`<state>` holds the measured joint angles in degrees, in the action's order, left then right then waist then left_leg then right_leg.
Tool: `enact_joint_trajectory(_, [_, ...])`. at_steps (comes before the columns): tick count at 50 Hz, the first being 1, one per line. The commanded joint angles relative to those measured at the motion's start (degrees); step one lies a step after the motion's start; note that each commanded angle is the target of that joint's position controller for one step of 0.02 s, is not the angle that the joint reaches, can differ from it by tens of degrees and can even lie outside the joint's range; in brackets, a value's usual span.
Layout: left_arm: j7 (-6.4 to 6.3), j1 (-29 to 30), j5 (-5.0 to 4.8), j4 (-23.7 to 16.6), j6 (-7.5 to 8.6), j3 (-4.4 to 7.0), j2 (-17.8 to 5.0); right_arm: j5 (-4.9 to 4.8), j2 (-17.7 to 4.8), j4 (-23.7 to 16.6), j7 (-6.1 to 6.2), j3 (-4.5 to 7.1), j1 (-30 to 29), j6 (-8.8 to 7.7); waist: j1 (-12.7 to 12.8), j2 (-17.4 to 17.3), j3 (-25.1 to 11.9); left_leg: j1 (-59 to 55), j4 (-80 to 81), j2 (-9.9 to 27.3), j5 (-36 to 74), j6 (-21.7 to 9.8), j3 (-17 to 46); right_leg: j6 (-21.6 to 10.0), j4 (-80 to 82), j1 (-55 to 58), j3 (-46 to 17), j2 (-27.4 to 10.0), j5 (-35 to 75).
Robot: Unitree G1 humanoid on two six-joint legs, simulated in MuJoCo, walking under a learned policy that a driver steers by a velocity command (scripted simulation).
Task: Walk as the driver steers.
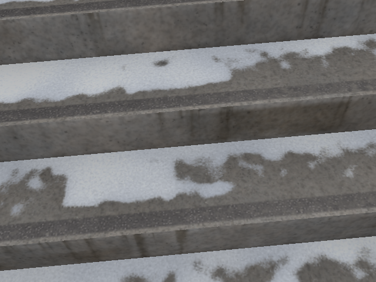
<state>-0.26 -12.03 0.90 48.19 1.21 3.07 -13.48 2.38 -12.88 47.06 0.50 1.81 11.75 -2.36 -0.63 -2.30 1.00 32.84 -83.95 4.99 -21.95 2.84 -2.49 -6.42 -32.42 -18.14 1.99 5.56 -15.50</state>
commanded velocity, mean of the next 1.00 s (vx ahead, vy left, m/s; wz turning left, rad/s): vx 0.07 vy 0.00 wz -0.28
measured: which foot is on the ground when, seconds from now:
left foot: up 0.00-0.48, down 0.50-1.00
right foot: down 0.00-0.52, up 0.54-1.00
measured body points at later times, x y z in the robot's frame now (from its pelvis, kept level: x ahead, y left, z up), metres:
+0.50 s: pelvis +0.13 +0.05 +0.03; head +0.18 +0.04 +0.47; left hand +0.15 +0.32 -0.11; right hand +0.36 -0.16 -0.03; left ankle +0.26 +0.13 -0.57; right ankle +0.02 -0.05 -0.72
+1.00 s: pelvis +0.18 +0.06 +0.13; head +0.23 +0.07 +0.58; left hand +0.35 +0.24 -0.01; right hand +0.14 -0.17 +0.00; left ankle +0.26 +0.13 -0.56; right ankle +0.17 -0.09 -0.45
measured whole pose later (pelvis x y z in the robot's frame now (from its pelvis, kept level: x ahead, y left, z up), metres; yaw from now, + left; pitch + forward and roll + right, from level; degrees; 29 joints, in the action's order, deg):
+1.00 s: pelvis +0.18 +0.06 +0.13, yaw -16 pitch +0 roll +1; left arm -2.1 -11.1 3.2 42.0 -4.3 2.0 -8.4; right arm 1.5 -7.2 52.8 3.9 3.1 17.9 -1.7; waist -0.9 3.3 4.9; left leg 28.1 -47.2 -1.0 -19.7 -4.6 -5.3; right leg 3.6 -85.3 -44.2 -7.8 3.0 -8.9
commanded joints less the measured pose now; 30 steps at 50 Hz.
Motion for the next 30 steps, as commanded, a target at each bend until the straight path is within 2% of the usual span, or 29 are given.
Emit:
enact_joint_trajectory(1, [-0.92, -1.16, -0.05, -3.36, 0.46, 1.55, -7.34, 0.75, -4.74, -3.85, -0.01, 1.04, 3.32, 1.64, -1.54, 4.15, -2.36, 8.33, -4.68, -1.29, 4.07, 0.11, 1.28, -9.62, 10.50, 4.09, -14.95, -14.58, 44.14])
enact_joint_trajectory(2, [-0.99, -2.80, 0.15, -2.84, 0.68, 1.80, -8.14, 0.58, -4.02, -4.29, 0.19, 0.89, 3.19, 2.03, -1.27, 4.10, -3.38, 8.75, -4.08, -2.07, 5.00, -0.04, 1.15, -9.35, 9.82, 5.11, -14.83, -13.89, 47.04])
enact_joint_trajectory(3, [-1.08, -4.83, 0.78, -2.81, 1.02, 2.04, -8.84, 0.07, -1.21, -4.56, 0.64, 0.24, 2.78, 2.29, 0.24, 7.95, -5.45, 11.65, -14.66, -4.66, 2.51, -0.34, -1.22, -10.81, 8.86, 7.39, -15.53, -14.21, 51.06])
enact_joint_trajectory(6, [-1.81, -10.79, 0.34, -1.47, 0.87, 1.82, -8.86, 0.18, -0.63, -9.50, 1.90, -0.18, -4.92, 2.85, 2.94, 4.93, -5.44, 27.75, -26.24, -4.70, -1.63, -1.48, 1.09, -12.41, 8.57, 15.47, -22.48, -16.39, 43.42])
enact_joint_trajectory(8, [-2.83, -13.52, 0.21, -0.42, 0.65, 1.49, -8.52, 0.94, 1.03, -12.79, 1.75, -1.23, -9.99, 3.15, 3.86, 3.79, -3.71, 37.73, -30.11, -4.45, -2.77, -1.69, 1.60, -12.14, 8.48, 19.31, -26.81, -16.91, 32.59])
enact_joint_trajectory(9, [-2.97, -14.05, 0.29, -0.38, 0.60, 1.47, -8.72, 1.26, 0.90, -14.08, 1.52, -1.40, -11.68, 3.10, 4.13, 2.61, -3.26, 40.01, -30.42, -4.24, -2.20, -1.66, 1.94, -11.82, 8.46, 19.80, -27.69, -16.83, 30.74])
enact_joint_trajectory(11, [-2.98, -15.52, 0.58, 0.02, 1.04, 1.41, -9.32, 1.28, 1.67, -16.60, 1.62, -1.98, -13.86, 3.16, 4.83, 5.15, -3.72, 46.02, -37.49, -4.79, -3.88, -2.34, 2.20, -11.85, 8.24, 22.28, -29.96, -17.40, 28.46])
enact_joint_trajectory(12, [-2.72, -16.41, 0.36, 0.14, 1.36, 1.12, -8.35, 1.00, 1.52, -17.50, 1.69, -2.11, -15.21, 3.42, 5.01, 5.17, -3.39, 47.67, -38.90, -4.93, -4.97, -2.85, 2.40, -11.48, 8.33, 22.29, -29.73, -17.32, 27.60])
enact_joint_trajectory(14, [-2.67, -16.87, 0.10, 0.89, 1.67, 0.82, -8.39, 1.01, 1.90, -19.34, 1.97, -2.52, -17.12, 3.97, 4.75, 4.84, -1.56, 48.86, -37.55, -4.68, -5.87, -2.93, 1.92, -10.41, 9.63, 20.41, -28.87, -16.73, 24.26])
enact_joint_trajectory(15, [-2.69, -17.45, 0.15, 1.34, 1.82, 0.43, -7.50, 0.87, 2.47, -20.78, 2.12, -2.86, -19.46, 4.36, 5.61, 5.82, -0.56, 49.45, -37.94, -5.00, -7.54, -2.79, 0.83, -10.07, 10.84, 19.49, -28.27, -16.22, 24.59])
enact_joint_trajectory(16, [-3.00, -17.50, -0.26, 2.04, 1.79, 0.40, -7.50, 1.16, 3.54, -22.79, 2.35, -3.29, -20.80, 4.89, 4.95, 6.23, 0.38, 49.10, -36.09, -4.09, -8.91, -3.20, 3.23, -8.85, 10.69, 18.13, -28.46, -16.19, 25.08])
enact_joint_trajectory(17, [-3.28, -18.10, -0.58, 3.05, 1.50, 0.26, -7.84, 1.07, 4.55, -24.28, 2.42, -4.19, -21.50, 5.57, 4.52, 6.03, -0.58, 46.51, -28.23, -4.05, -8.81, -3.01, 1.02, -7.37, 12.33, 17.29, -26.30, -13.80, 21.83])
enact_joint_trajectory(18, [-3.60, -18.21, -0.41, 3.37, 1.28, 0.13, -7.65, 0.94, 4.43, -25.60, 2.39, -4.23, -22.63, 5.96, 4.89, 6.94, -0.05, 44.26, -24.03, -3.84, -8.08, -2.66, 0.16, -7.32, 14.01, 16.37, -26.68, -13.46, 22.83])
enact_joint_trajectory(19, [-4.17, -18.19, 0.07, 3.27, 1.02, 0.30, -8.05, 0.92, 5.00, -26.81, 2.30, -4.24, -22.46, 6.37, 4.68, 8.90, -1.36, 43.05, -23.85, -3.61, -7.21, -2.58, 0.22, -8.10, 15.04, 18.30, -27.23, -14.24, 26.69])
enact_joint_trajectory(20, [-4.94, -16.71, -0.90, 1.82, 0.55, 1.02, -10.43, 0.51, 5.79, -27.42, 2.11, -4.92, -20.69, 6.75, 3.39, 7.68, -3.15, 33.82, -12.66, -2.45, -12.19, -4.13, 0.64, -7.50, 19.79, 17.96, -26.99, -16.72, 36.80])
enact_joint_trajectory(21, [-5.04, -16.29, -0.88, 1.52, 0.08, 1.42, -10.65, -0.27, 5.33, -27.79, 2.02, -4.87, -20.38, 6.88, 3.51, 7.73, -3.24, 26.58, -4.87, -2.67, -13.10, -5.27, 0.00, -6.24, 21.03, 17.16, -24.68, -16.59, 40.48])
enact_joint_trajectory(22, [-4.86, -15.73, -0.77, 1.20, -0.54, 1.47, -10.36, -0.61, 5.09, -27.21, 1.75, -4.78, -18.83, 7.10, 3.22, 7.82, -4.18, 20.52, 1.60, -3.19, -13.87, -6.26, -0.40, -5.22, 20.62, 17.68, -21.48, -16.25, 44.36])
enact_joint_trajectory(23, [-3.95, -10.82, -0.46, -1.44, -0.78, 1.18, -10.44, -1.84, 4.45, -22.59, 1.70, -3.96, -11.12, 6.47, 0.04, 7.26, -8.81, 6.02, 6.99, -6.44, -18.04, -7.84, -4.57, -3.72, 15.14, 14.09, -13.06, -14.18, 69.37])
enact_joint_trajectory(24, [-3.17, -10.53, -1.23, -2.35, -0.37, 1.84, -11.48, -2.31, 3.41, -20.02, 1.64, -2.86, -5.16, 5.84, -1.15, 10.28, -13.70, -6.05, 10.03, -8.79, -11.56, -8.08, -4.96, -2.86, 10.68, 12.85, -13.43, -14.71, 87.29])
enact_joint_trajectory(25, [-2.03, -8.36, -2.87, -1.98, 0.70, 2.39, -12.85, -2.16, 1.75, -17.84, 1.94, -1.61, 1.96, 5.11, -6.42, 11.46, -16.54, -15.75, 20.78, -9.11, -2.16, -9.05, -2.69, -1.28, 2.13, 12.34, -11.36, -14.37, 92.53])
enact_joint_trajectory(26, [-0.39, -7.27, -3.72, -3.56, 1.16, 2.35, -11.38, -1.15, -2.32, -14.88, 2.55, 0.11, 7.03, 4.76, -8.11, 4.25, -18.33, -24.93, 31.59, -4.60, 2.12, -12.46, 12.25, 2.05, -9.33, 1.44, -11.40, -9.22, 67.73])
enact_joint_trajectory(27, [1.07, -6.35, -2.82, -7.13, 0.45, 1.86, -6.93, 0.87, -9.32, -13.75, 3.20, 1.75, 8.92, 5.55, -7.95, -20.74, -21.58, -24.50, 53.08, 13.96, 19.29, -23.08, 45.11, 6.27, -31.92, -6.77, -10.22, 4.45, -1.61])
enact_joint_trajectory(28, [1.26, -9.96, 1.45, -5.46, -0.34, 1.58, -3.35, -0.75, -5.87, -13.96, 3.52, 1.08, 2.40, 5.64, -3.57, -13.33, -18.82, -14.36, 56.22, 13.45, 18.14, -24.71, 55.50, 6.67, -51.55, -6.58, -20.29, 5.14, -10.17])
enact_joint_trajectory(29, [0.88, -10.02, 1.92, -6.77, -1.62, 1.10, -1.73, -1.35, -3.81, -14.06, 3.35, 0.40, -5.62, 5.37, 1.42, -8.39, -9.63, -5.39, 55.96, 12.66, 6.56, -23.14, 48.93, 6.57, -57.24, -11.47, -19.10, 3.68, -9.47])
enact_joint_trajectory(30, [-0.34, -8.58, 2.42, -8.10, -2.80, 0.90, -1.41, -1.43, -0.23, -12.82, 3.44, -0.37, -10.69, 5.05, 4.56, -3.61, -1.37, 1.11, 53.86, 10.39, -3.92, -19.63, 40.56, 6.24, -57.35, -15.05, -14.43, 1.09, -8.84])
